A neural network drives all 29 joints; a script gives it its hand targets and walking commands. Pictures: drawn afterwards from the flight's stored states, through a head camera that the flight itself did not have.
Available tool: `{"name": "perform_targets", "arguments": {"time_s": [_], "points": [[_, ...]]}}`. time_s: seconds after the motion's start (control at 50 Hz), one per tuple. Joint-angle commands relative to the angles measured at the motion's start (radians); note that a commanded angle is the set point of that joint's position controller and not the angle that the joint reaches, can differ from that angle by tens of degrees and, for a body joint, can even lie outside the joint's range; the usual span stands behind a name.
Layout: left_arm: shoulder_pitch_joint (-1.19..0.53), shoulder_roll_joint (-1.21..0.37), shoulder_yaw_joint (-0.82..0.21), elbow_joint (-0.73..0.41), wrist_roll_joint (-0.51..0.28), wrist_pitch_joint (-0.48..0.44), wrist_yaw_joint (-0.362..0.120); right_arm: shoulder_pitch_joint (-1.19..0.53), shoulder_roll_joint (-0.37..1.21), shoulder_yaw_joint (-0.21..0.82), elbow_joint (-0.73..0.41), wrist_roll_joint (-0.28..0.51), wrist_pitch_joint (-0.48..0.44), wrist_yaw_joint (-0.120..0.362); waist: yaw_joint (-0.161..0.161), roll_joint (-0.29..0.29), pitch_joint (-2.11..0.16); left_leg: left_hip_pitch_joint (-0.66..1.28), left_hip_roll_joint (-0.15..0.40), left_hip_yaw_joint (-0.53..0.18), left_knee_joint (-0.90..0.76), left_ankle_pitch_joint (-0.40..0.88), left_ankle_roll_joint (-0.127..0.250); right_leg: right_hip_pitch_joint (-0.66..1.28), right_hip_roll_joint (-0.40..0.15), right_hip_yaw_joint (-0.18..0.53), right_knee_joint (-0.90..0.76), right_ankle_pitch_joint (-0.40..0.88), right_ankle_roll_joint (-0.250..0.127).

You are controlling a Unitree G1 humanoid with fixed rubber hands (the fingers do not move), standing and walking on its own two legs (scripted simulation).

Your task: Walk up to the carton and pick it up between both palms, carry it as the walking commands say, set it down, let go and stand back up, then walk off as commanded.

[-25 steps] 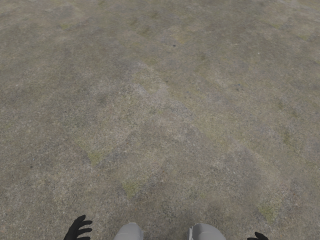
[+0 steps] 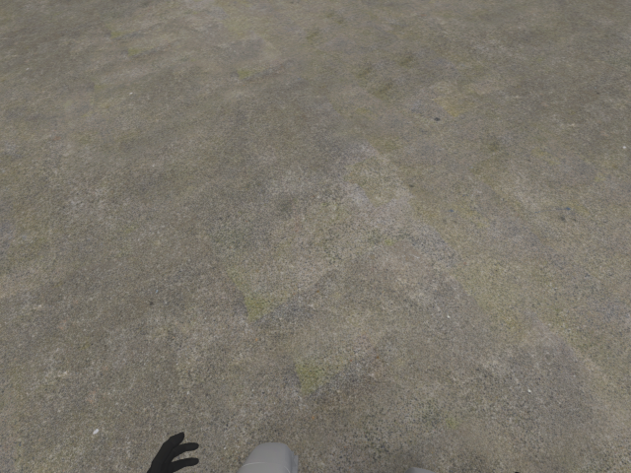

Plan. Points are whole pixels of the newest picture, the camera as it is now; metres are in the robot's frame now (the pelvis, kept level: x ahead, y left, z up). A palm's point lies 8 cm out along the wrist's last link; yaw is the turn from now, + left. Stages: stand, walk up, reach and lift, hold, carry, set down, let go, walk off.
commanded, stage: walk up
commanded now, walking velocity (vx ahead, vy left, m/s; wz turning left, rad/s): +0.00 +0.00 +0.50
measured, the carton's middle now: out of the picture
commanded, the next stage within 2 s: none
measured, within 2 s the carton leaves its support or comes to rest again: neither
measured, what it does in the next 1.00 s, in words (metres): steps on the spot, turning left: left foot, then right foot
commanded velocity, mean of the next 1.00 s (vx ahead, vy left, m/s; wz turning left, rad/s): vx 0.00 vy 0.00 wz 0.50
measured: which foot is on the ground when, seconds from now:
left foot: up 0.00-0.10, down 0.12-0.42, up 0.44-0.78, down 0.80-1.00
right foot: down 0.00-0.12, up 0.14-0.40, down 0.42-0.80, up 0.82-1.00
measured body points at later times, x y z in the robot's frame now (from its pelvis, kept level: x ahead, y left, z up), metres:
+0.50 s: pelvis -0.01 +0.01 -0.01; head +0.03 +0.00 +0.44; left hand +0.03 +0.29 -0.12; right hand +0.12 -0.22 -0.15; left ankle -0.04 +0.15 -0.69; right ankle -0.01 -0.09 -0.73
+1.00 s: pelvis -0.01 +0.05 +0.00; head +0.05 +0.11 +0.44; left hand +0.00 +0.34 -0.15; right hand +0.16 -0.16 -0.13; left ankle -0.03 +0.16 -0.73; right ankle +0.03 -0.08 -0.68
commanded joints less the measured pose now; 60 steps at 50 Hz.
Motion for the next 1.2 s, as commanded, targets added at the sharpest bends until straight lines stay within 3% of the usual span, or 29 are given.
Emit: {"name": "perform_targets", "arguments": {"time_s": [0.0, 0.02, 0.06, 0.1, 0.12, 0.16, 0.24, 0.26, 0.3, 0.34, 0.36, 0.4, 0.44, 0.48, 0.6, 0.68, 0.74, 0.76, 0.78, 0.8, 0.82, 0.92, 1.02, 1.04, 1.08, 1.1, 1.12, 1.14, 1.18], "points": [[-0.002, 0.205, 0.077, -0.117, 0.048, -0.030, 0.006, 0.031, -0.092, 0.004, -0.037, 0.014, -0.035, 0.006, 0.000, -0.241, -0.215, -0.040, 0.030, 0.156, -0.309, -0.052, -0.042, 0.219, -0.327, 0.124, -0.125, 0.443, -0.112], [-0.022, 0.231, 0.089, -0.115, 0.057, -0.020, 0.006, 0.061, -0.087, 0.013, -0.033, 0.010, -0.043, 0.010, -0.033, -0.281, -0.263, 0.035, 0.034, 0.135, -0.429, -0.066, -0.025, 0.225, -0.338, 0.131, -0.028, 0.488, -0.089], [-0.041, 0.238, 0.089, -0.103, 0.042, -0.009, -0.002, 0.164, -0.116, 0.000, 0.000, 0.009, -0.070, 0.007, -0.100, -0.158, -0.295, 0.233, 0.042, 0.088, -0.739, 0.157, 0.007, 0.115, -0.274, 0.090, 0.193, 0.421, -0.039], [-0.068, 0.113, 0.040, -0.156, 0.026, 0.006, -0.004, 0.163, -0.275, -0.047, 0.024, -0.005, -0.088, 0.003, -0.093, 0.373, -0.146, 0.234, 0.281, -0.443, -0.828, 0.623, 0.118, -0.274, -0.012, 0.104, 0.412, -0.322, 0.064], [-0.077, 0.095, 0.036, -0.173, 0.024, 0.006, -0.010, 0.164, -0.288, -0.047, 0.016, -0.019, -0.088, -0.002, -0.068, 0.367, -0.114, 0.168, 0.286, -0.512, -0.815, 0.708, 0.134, -0.303, 0.042, 0.205, 0.479, -0.346, 0.093], [-0.112, 0.122, 0.033, -0.164, 0.028, -0.001, -0.019, 0.071, -0.199, -0.021, 0.000, -0.005, -0.077, -0.012, -0.057, 0.228, -0.128, 0.099, 0.192, -0.425, -0.819, 0.498, 0.145, -0.269, 0.069, 0.214, 0.494, -0.283, 0.102], [-0.050, 0.099, 0.009, -0.146, 0.007, -0.023, -0.015, 0.023, -0.217, -0.034, -0.034, -0.022, -0.062, -0.026, -0.043, 0.274, -0.175, 0.198, 0.142, -0.373, -0.741, 0.722, 0.156, -0.192, 0.096, 0.192, 0.332, -0.271, 0.080], [-0.091, 0.097, 0.014, -0.147, -0.001, -0.026, -0.011, 0.057, -0.208, -0.031, -0.012, -0.030, -0.066, -0.029, -0.055, 0.193, -0.193, 0.234, 0.154, -0.361, -0.726, 0.839, 0.166, -0.177, 0.095, 0.182, 0.294, -0.262, 0.074], [-0.115, 0.132, 0.016, -0.165, -0.001, -0.025, -0.004, 0.061, -0.212, -0.033, -0.025, -0.024, -0.052, -0.031, -0.065, 0.160, -0.192, 0.234, 0.150, -0.428, -0.725, 0.745, 0.160, -0.157, 0.103, 0.209, 0.198, -0.253, 0.076], [-0.016, 0.126, 0.017, -0.116, -0.005, -0.029, 0.000, -0.014, -0.215, -0.033, -0.056, -0.012, -0.049, -0.020, -0.018, 0.160, -0.217, 0.109, 0.088, -0.316, -0.716, 0.595, 0.116, 0.069, 0.087, 0.155, -0.010, -0.084, 0.068], [0.069, 0.170, 0.031, -0.088, 0.004, -0.040, 0.001, -0.051, -0.188, -0.028, -0.077, -0.012, -0.057, -0.018, 0.042, 0.114, -0.251, 0.015, 0.050, -0.250, -0.642, 0.438, 0.056, 0.227, -0.040, 0.194, -0.133, 0.092, 0.055], [0.160, 0.307, 0.075, -0.066, 0.028, -0.028, 0.009, -0.070, -0.101, -0.006, -0.113, -0.017, -0.055, -0.021, 0.076, -0.332, -0.256, -0.272, -0.095, 0.032, -0.193, -0.236, -0.017, 0.381, -0.474, 0.450, -0.189, 0.495, -0.129], [0.032, 0.262, 0.056, -0.085, 0.016, -0.021, 0.001, -0.041, -0.148, -0.040, -0.088, -0.031, -0.030, -0.007, -0.016, -0.167, -0.121, -0.215, -0.003, 0.007, 0.020, -0.132, -0.033, 0.120, -0.427, 0.347, -0.274, 0.161, -0.129], [-0.082, 0.212, 0.049, -0.111, 0.022, -0.028, 0.010, -0.045, -0.157, -0.034, -0.092, -0.022, -0.014, 0.010, -0.041, -0.233, 0.000, -0.215, -0.001, 0.031, 0.093, -0.033, -0.061, 0.037, -0.341, 0.235, -0.319, 0.041, -0.109], [-0.010, 0.189, 0.053, -0.114, 0.027, -0.034, 0.021, -0.050, -0.116, -0.020, -0.096, -0.007, -0.009, 0.018, -0.018, -0.172, -0.030, -0.221, 0.013, 0.122, -0.044, 0.008, -0.063, 0.164, -0.314, 0.128, -0.202, 0.328, -0.119], [0.009, 0.231, 0.075, -0.110, 0.040, -0.020, 0.008, -0.003, -0.117, -0.012, -0.090, 0.012, -0.025, 0.022, -0.031, -0.277, -0.151, -0.060, 0.010, 0.181, -0.286, -0.020, -0.052, 0.242, -0.293, 0.070, -0.096, 0.598, -0.091], [-0.017, 0.249, 0.079, -0.120, 0.038, 0.004, -0.003, 0.128, -0.151, -0.024, -0.049, 0.002, -0.051, 0.006, -0.099, -0.123, -0.264, 0.156, -0.004, 0.165, -0.617, 0.159, -0.007, 0.200, -0.260, 0.035, 0.183, 0.465, -0.036], [-0.028, 0.205, 0.072, -0.138, 0.024, 0.010, -0.005, 0.172, -0.207, -0.036, -0.038, -0.008, -0.069, 0.000, -0.130, 0.016, -0.233, 0.255, 0.106, -0.048, -0.697, 0.547, 0.048, 0.045, -0.173, 0.021, 0.373, 0.224, -0.002], [-0.056, 0.130, 0.035, -0.182, 0.021, 0.007, -0.011, 0.181, -0.289, -0.052, -0.025, -0.012, -0.078, -0.007, -0.112, 0.320, -0.186, 0.300, 0.269, -0.408, -0.776, 0.875, 0.134, -0.220, -0.010, 0.069, 0.506, -0.287, 0.040], [-0.065, 0.117, 0.026, -0.193, 0.017, 0.007, -0.017, 0.171, -0.322, -0.058, -0.013, -0.015, -0.075, -0.011, -0.090, 0.308, -0.154, 0.282, 0.296, -0.511, -0.778, 0.891, 0.167, -0.311, 0.052, 0.163, 0.528, -0.384, 0.078], [-0.090, 0.127, 0.029, -0.196, 0.017, 0.013, -0.017, 0.169, -0.312, -0.049, -0.021, -0.018, -0.070, -0.009, -0.101, 0.265, -0.127, 0.183, 0.287, -0.585, -0.831, 0.642, 0.204, -0.299, 0.062, 0.232, 0.584, -0.378, 0.085], [-0.108, 0.134, 0.015, -0.165, 0.009, -0.011, -0.017, 0.041, -0.223, -0.036, -0.042, -0.011, -0.058, -0.028, -0.067, 0.198, -0.232, 0.317, 0.135, -0.380, -0.752, 0.725, 0.167, -0.268, 0.078, 0.227, 0.433, -0.291, 0.080], [-0.110, 0.111, 0.011, -0.146, 0.005, -0.013, -0.008, 0.050, -0.228, -0.038, -0.014, -0.015, -0.050, -0.024, -0.081, 0.169, -0.242, 0.260, 0.117, -0.387, -0.768, 0.608, 0.170, -0.196, 0.106, 0.209, 0.241, -0.217, 0.080], [-0.098, 0.122, 0.012, -0.154, 0.011, -0.011, -0.002, 0.070, -0.217, -0.038, -0.041, -0.011, -0.051, -0.018, -0.082, 0.073, -0.254, 0.259, 0.118, -0.429, -0.766, 0.594, 0.168, -0.171, 0.112, 0.217, 0.219, -0.239, 0.077], [-0.050, 0.106, 0.004, -0.133, 0.000, -0.019, 0.004, 0.055, -0.213, -0.031, -0.027, -0.014, -0.047, -0.024, -0.048, 0.123, -0.242, 0.178, 0.104, -0.384, -0.745, 0.614, 0.146, -0.024, 0.101, 0.176, 0.037, -0.154, 0.074], [0.087, 0.118, 0.025, -0.079, -0.001, -0.032, 0.020, -0.032, -0.163, -0.028, -0.057, -0.007, -0.045, -0.018, 0.028, 0.091, -0.295, 0.035, 0.059, -0.326, -0.745, 0.540, 0.102, 0.179, 0.037, 0.172, -0.087, 0.033, 0.064], [0.140, 0.199, 0.045, -0.063, 0.009, -0.036, 0.022, -0.075, -0.092, -0.009, -0.078, -0.011, -0.059, -0.010, 0.070, -0.076, -0.294, -0.116, -0.052, -0.214, -0.675, 0.257, 0.044, 0.308, -0.096, 0.276, -0.177, 0.084, 0.036], [0.166, 0.283, 0.069, -0.047, 0.019, -0.026, 0.029, -0.079, -0.043, 0.007, -0.108, -0.010, -0.067, -0.008, 0.086, -0.358, -0.314, -0.220, -0.170, -0.010, -0.383, -0.009, -0.029, 0.348, -0.360, 0.477, -0.280, 0.236, -0.067], [0.041, 0.256, 0.062, -0.083, 0.022, -0.014, 0.022, -0.069, -0.088, -0.014, -0.082, -0.035, -0.049, -0.007, 0.043, -0.274, -0.229, -0.248, -0.081, 0.022, -0.109, -0.135, -0.028, 0.209, -0.415, 0.389, -0.260, 0.165, -0.119]]}}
